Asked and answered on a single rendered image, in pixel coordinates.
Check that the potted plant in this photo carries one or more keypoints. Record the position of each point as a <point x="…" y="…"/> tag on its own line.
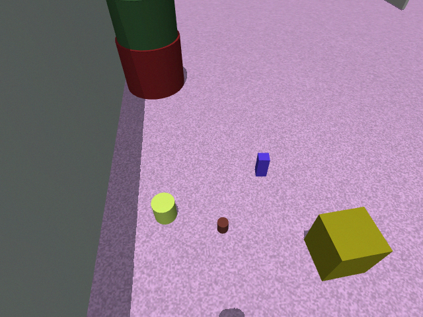
<point x="148" y="44"/>

